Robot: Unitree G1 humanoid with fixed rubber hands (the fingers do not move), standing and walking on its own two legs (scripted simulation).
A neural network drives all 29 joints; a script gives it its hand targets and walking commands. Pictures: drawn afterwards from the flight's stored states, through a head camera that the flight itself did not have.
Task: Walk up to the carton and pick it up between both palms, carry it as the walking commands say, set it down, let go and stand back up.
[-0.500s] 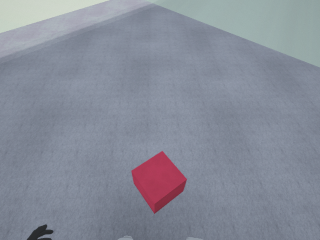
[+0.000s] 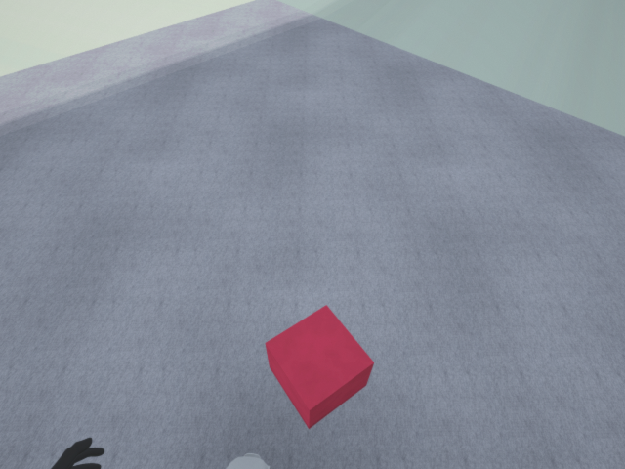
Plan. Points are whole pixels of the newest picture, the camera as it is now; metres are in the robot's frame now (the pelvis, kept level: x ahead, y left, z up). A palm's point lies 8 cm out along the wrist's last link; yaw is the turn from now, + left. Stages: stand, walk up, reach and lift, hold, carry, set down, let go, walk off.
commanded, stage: walk up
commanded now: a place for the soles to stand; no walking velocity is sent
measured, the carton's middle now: (317, 365) +0.52 -0.03 -0.65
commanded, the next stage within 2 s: none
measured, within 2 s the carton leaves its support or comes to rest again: neither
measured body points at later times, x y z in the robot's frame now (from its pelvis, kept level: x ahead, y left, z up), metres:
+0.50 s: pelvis +0.00 +0.01 +0.00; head +0.03 +0.01 +0.45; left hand +0.13 +0.34 -0.09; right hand +0.06 -0.35 -0.09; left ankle +0.06 +0.16 -0.70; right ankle +0.01 -0.11 -0.71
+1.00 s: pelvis +0.01 +0.01 -0.01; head +0.05 +0.02 +0.44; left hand +0.13 +0.34 -0.10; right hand +0.08 -0.34 -0.09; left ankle +0.06 +0.17 -0.70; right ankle +0.03 -0.11 -0.70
